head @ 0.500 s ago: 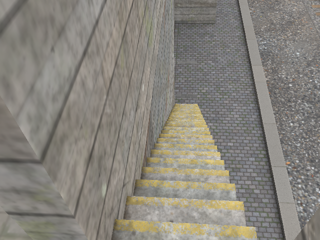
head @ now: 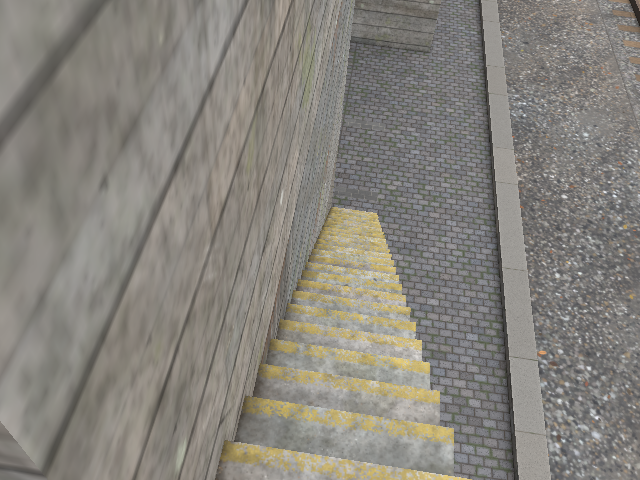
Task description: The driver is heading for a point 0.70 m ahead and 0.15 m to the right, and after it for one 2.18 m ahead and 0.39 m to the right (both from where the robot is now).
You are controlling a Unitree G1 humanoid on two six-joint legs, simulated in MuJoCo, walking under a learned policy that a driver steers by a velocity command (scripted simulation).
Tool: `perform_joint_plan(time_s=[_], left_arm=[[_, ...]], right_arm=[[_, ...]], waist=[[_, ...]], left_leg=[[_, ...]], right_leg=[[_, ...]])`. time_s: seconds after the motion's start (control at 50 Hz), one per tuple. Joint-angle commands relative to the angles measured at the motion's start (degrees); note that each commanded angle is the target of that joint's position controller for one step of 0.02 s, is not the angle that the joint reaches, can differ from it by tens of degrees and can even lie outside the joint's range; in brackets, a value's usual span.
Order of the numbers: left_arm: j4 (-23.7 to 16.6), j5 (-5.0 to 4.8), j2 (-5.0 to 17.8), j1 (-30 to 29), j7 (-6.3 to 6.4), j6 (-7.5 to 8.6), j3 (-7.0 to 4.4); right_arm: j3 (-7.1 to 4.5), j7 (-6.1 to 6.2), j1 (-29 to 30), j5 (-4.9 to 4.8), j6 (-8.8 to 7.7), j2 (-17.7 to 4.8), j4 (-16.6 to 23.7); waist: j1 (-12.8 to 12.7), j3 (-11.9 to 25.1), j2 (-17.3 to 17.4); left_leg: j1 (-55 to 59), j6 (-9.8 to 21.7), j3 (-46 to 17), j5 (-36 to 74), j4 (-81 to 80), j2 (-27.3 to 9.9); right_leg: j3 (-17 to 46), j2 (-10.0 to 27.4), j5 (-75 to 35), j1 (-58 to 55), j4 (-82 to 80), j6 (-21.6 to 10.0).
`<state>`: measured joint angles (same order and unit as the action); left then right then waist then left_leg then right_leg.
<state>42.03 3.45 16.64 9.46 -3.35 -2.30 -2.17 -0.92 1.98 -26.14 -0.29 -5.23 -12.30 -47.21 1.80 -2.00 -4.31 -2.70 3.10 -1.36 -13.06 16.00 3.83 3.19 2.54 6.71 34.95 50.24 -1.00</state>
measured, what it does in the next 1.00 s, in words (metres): goes down: right foot 0.21 m lower, then left foot 0.21 m lower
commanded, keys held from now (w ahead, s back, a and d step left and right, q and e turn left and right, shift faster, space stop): w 0.72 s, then no key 0.28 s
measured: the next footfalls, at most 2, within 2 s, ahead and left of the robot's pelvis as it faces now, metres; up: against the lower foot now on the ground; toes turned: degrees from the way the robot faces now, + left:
right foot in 0.36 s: +0.32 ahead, -0.21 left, -0.21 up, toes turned -1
left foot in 0.92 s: +0.59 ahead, -0.02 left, -0.41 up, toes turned +6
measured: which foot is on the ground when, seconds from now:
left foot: down 0.00-0.36, up 0.38-0.90, down 0.92-1.00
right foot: up 0.00-0.34, down 0.36-0.94, up 0.96-1.00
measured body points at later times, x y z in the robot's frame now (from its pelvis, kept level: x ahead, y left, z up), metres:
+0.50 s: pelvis +0.26 -0.13 -0.22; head +0.32 -0.13 +0.22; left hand +0.33 +0.10 -0.37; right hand +0.29 -0.36 -0.37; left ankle +0.16 -0.01 -0.63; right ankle +0.28 -0.21 -0.95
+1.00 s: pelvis +0.53 -0.12 -0.41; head +0.52 -0.09 +0.04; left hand +0.49 +0.13 -0.57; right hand +0.60 -0.36 -0.53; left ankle +0.55 -0.02 -1.15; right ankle +0.37 -0.23 -0.90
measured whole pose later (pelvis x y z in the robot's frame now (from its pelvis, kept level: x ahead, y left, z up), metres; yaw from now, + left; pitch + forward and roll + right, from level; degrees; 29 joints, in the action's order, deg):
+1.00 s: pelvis +0.53 -0.12 -0.41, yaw +0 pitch -2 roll -3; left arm 60.3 3.0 13.4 23.0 1.6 -0.5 -0.4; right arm -1.8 -0.1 -16.3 0.2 -4.0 -10.4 -55.2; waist -2.5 0.7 -0.7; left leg -12.1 3.2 1.0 -9.6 25.4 -2.0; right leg -0.7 -7.5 51.3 21.5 99.6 -2.6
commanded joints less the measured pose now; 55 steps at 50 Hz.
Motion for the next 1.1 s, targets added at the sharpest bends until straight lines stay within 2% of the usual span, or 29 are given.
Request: perform_joint_plan(time_s=[0.02,0.08,0.1,0.16,0.2,0.24,0.28,0.32,0.36,0.4,0.42,0.46,0.52,0.54,0.58,0.6,0.66,0.72,0.74,0.78,0.86,0.92,0.94,0.96,1.0,1.02,1.06,1.08,1.1], left_arm=[[0.3,0.41,1.9,4.4,-0.64,-0.97,-0.29],[-2.8,0.95,4.1,-4.3,-0.81,-1.71,-1.24],[-4.6,0.62,4.2,-8.0,-1.27,-2.17,-1.59],[-5.3,0.74,4.6,-10.1,-2.61,-0.88,-2.38],[-5.5,0.33,-0.3,-9.2,-4.48,0.97,-1.08],[-2.9,-1.26,-2.1,-4.4,-4.96,1.90,-0.34],[-3.3,-3.14,-2.2,-5.3,-3.11,3.29,0.21],[-0.3,-2.07,-2.7,0.8,-2.30,4.41,0.84],[5.8,-1.68,0.1,16.5,-0.40,5.03,-0.48],[9.4,-3.43,13.4,28.6,-0.04,5.03,-3.99],[7.2,-5.77,10.4,28.3,0.58,4.65,-3.31],[4.7,-5.47,10.3,20.2,2.36,4.75,-3.22],[5.4,-0.92,5.2,18.2,3.25,4.97,-1.05],[5.0,0.47,2.8,16.8,2.96,6.03,-0.59],[2.7,-2.74,-1.7,9.8,2.15,6.69,1.90],[4.1,-3.06,-3.0,9.0,2.21,6.63,2.76],[5.3,-3.87,0.4,10.0,1.62,7.02,2.32],[8.7,-1.44,0.6,18.5,1.03,5.67,2.21],[10.7,-0.78,2.0,20.6,3.51,6.29,1.87],[11.3,-0.11,2.4,19.6,5.14,6.30,1.92],[14.8,-0.62,-0.8,18.3,3.40,6.01,1.90],[17.4,-0.34,3.0,11.5,4.39,3.87,0.54],[17.1,-1.42,1.5,14.8,5.06,3.01,0.01],[16.2,-2.29,-2.9,26.4,5.25,1.77,1.17],[17.1,1.29,-0.5,16.7,5.50,0.48,1.63],[17.0,2.53,-0.4,13.8,5.50,-0.02,1.36],[12.3,3.01,-0.9,4.0,5.11,-0.97,1.38],[8.6,1.70,-0.4,-2.1,4.97,-2.05,1.59],[10.1,0.52,-0.4,0.5,4.61,-2.95,1.55]], right_arm=[[-2.99,1.70,-1.7,0.11,-1.60,-10.7,1.5],[-3.46,2.33,-5.6,-0.42,-1.78,-10.8,-0.7],[-4.44,4.21,-8.7,-0.10,-2.56,-12.0,-3.7],[-6.46,7.13,-7.0,0.29,-2.82,-13.0,-4.7],[-4.50,8.63,-1.7,-1.45,-3.15,-6.8,-5.1],[-3.83,8.93,0.3,-2.43,-3.63,-9.8,-3.5],[-3.89,8.29,-2.4,-0.21,-2.09,-9.6,-4.5],[-4.41,7.67,-2.2,1.14,-1.78,-9.5,-6.0],[-5.14,8.40,-5.9,2.28,-0.59,-9.7,-7.7],[-3.90,7.57,-8.2,-0.71,1.90,-5.0,-4.2],[-2.81,7.36,-4.1,-0.02,1.84,-6.4,-3.5],[-0.62,5.40,4.8,1.58,2.63,-4.1,1.6],[0.63,4.09,7.7,3.06,6.86,-2.6,1.8],[-1.15,4.31,8.1,3.55,7.66,-4.8,-1.0],[-0.78,2.59,12.1,1.87,7.86,-3.3,1.1],[-0.46,1.52,11.9,3.12,7.68,-1.4,-0.1],[-2.04,-1.30,14.2,2.49,7.93,-2.6,-3.3],[-3.21,-2.75,26.5,1.50,6.47,-3.0,-0.1],[-3.13,-4.01,30.8,2.40,5.11,-3.1,0.0],[-2.21,-3.89,28.5,1.92,3.64,0.6,-0.3],[-2.25,-2.45,17.0,0.99,2.52,-0.8,-2.9],[-4.06,-0.77,-13.3,2.65,2.84,-5.7,-11.7],[-4.84,-0.77,-13.2,3.59,1.98,-12.2,-13.1],[-3.83,-2.08,-10.1,2.40,1.47,-11.5,-12.1],[-1.46,-1.65,-8.0,-2.66,0.47,-4.6,-11.1],[-0.56,-0.11,-6.6,-2.61,0.26,-3.9,-11.3],[-0.62,2.95,-1.3,-2.23,-0.16,-7.7,-10.8],[1.08,3.66,0.5,-2.10,0.14,-3.4,-10.8],[1.93,3.67,2.6,-2.76,0.68,-3.0,-10.7]], waist=[[-2.2,2.3,8.3],[-0.1,-0.9,8.8],[0.9,-3.3,14.5],[2.8,-5.1,10.9],[0.6,-3.9,4.3],[1.6,-2.4,4.2],[6.1,-2.7,5.6],[4.4,-0.3,2.9],[0.0,1.6,-2.5],[-0.6,18.3,-12.2],[-5.7,22.2,-4.5],[-5.4,22.0,-3.1],[0.1,5.7,0.6],[-0.7,5.6,4.7],[3.0,-1.5,3.2],[3.8,-0.8,2.7],[1.7,-1.3,-2.5],[-6.2,-5.2,-2.3],[-6.4,-10.5,8.0],[-6.9,-9.1,10.2],[-6.5,-3.7,5.0],[8.5,2.6,4.3],[4.5,1.0,13.9],[-4.0,6.3,19.5],[-0.2,5.3,11.3],[-0.3,4.7,10.9],[-0.5,4.3,12.9],[-1.7,-0.5,3.9],[-4.1,-2.1,4.3]], left_leg=[[-2.6,5.1,-3.4,46.9,3.9,-15.8],[-0.5,5.7,-5.7,28.6,4.8,-14.5],[8.4,4.2,-9.9,18.0,7.3,-16.5],[10.9,5.5,-12.0,15.8,12.7,-17.8],[-12.0,3.0,-3.8,-2.4,18.4,-10.5],[-21.6,2.6,-3.0,-6.6,22.5,-8.2],[-12.2,2.5,-4.8,-3.2,30.6,-8.6],[-11.3,2.3,-3.4,-3.5,46.1,-8.4],[-13.3,3.1,-4.9,-6.1,70.8,-6.5],[-53.5,-2.9,2.8,-54.9,120.5,2.3],[-63.8,-2.0,2.5,-49.2,124.1,-0.6],[-67.2,-1.2,1.9,-33.8,112.5,-5.2],[-57.9,-0.1,-3.7,-31.5,102.0,-7.0],[-59.0,0.5,-7.5,-26.1,99.2,-7.0],[-49.7,-3.1,0.2,0.9,67.4,-6.8],[-35.7,-3.8,3.3,17.4,55.1,-7.2],[-31.8,-2.5,2.5,39.1,40.6,-7.9],[-39.3,-1.3,0.5,43.3,20.5,-9.0],[-43.9,-1.6,-0.1,46.7,18.6,-8.4],[-37.2,-2.6,-2.0,46.7,6.6,-8.2],[-9.9,-0.9,0.8,58.4,7.0,-8.2],[14.1,0.9,3.7,55.1,1.1,-8.9],[19.1,2.7,-5.0,80.9,1.8,-18.5],[32.7,8.0,-9.5,103.5,24.5,-28.0],[18.7,10.9,-9.7,78.6,21.8,-26.4],[11.7,11.9,-11.0,77.9,21.5,-26.3],[-6.5,16.4,-16.5,50.0,19.0,-30.1],[-18.5,13.2,-8.2,45.9,16.5,-24.3],[-22.6,8.9,-1.5,45.8,15.9,-19.3]], right_leg=[[-1.8,-2.2,-12.4,-2.7,4.9,-0.7],[1.0,-1.7,-18.8,5.2,-0.1,-2.2],[8.0,0.6,-20.9,15.4,-2.4,-2.9],[9.8,0.3,-20.6,21.8,-7.8,-2.3],[3.9,1.9,-50.4,-2.8,-18.2,-2.6],[0.2,-0.8,-53.0,-17.0,-21.3,-3.0],[1.0,1.6,-51.2,-14.1,-30.1,-2.4],[-4.4,0.5,-51.0,-21.1,-30.9,-3.4],[1.6,4.4,-40.0,-30.4,-48.9,-6.9],[6.1,18.1,-100.3,-76.2,-5.0,-16.0],[8.8,19.5,-98.4,-77.4,-5.8,-17.0],[23.5,23.9,-31.7,-61.0,-21.2,-25.8],[20.3,21.7,-18.4,-29.1,-27.5,-24.8],[20.0,20.9,-18.3,-28.6,-24.0,-23.1],[10.1,10.6,-4.8,-12.8,-32.7,-17.1],[6.0,4.7,2.0,-5.9,-33.2,-14.1],[5.0,2.8,9.0,-15.4,-30.9,-14.5],[7.5,3.5,17.1,-29.8,-21.0,-13.7],[14.3,7.3,11.1,-28.3,-19.6,-14.0],[11.9,5.1,4.8,-27.4,-13.8,-13.6],[5.8,-1.5,10.4,-14.5,1.7,-9.8],[-0.6,-5.5,-2.5,-8.4,37.9,-5.2],[-3.7,-14.7,40.8,0.5,57.1,-1.9],[-3.0,-11.5,53.5,17.4,61.6,-0.7],[0.2,-4.9,43.9,18.2,53.0,-0.7],[-1.4,-4.7,42.0,16.5,54.7,-0.7],[4.8,-0.9,18.5,11.9,38.8,1.2],[6.1,-2.2,1.3,4.3,22.1,2.6],[3.9,-4.3,-1.1,-2.0,18.1,4.0]])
